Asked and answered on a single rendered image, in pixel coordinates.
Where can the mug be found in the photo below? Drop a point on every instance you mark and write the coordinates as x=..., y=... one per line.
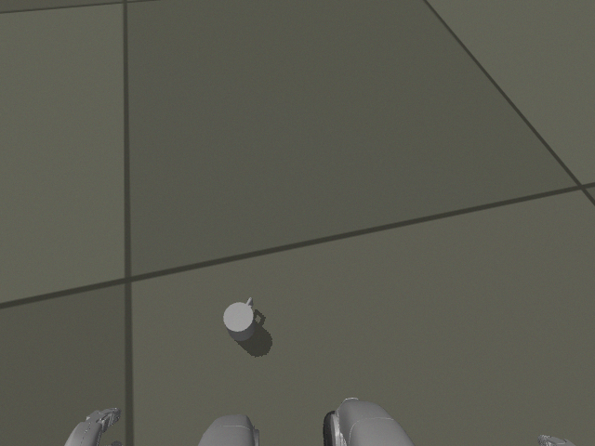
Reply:
x=239, y=320

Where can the left robot hand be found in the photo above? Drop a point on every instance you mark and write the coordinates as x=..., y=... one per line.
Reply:
x=88, y=433

